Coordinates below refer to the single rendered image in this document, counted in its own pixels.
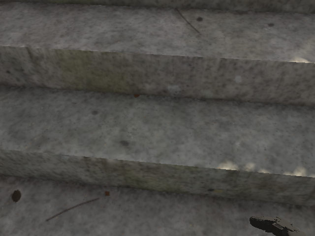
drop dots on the right robot hand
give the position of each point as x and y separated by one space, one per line
276 225

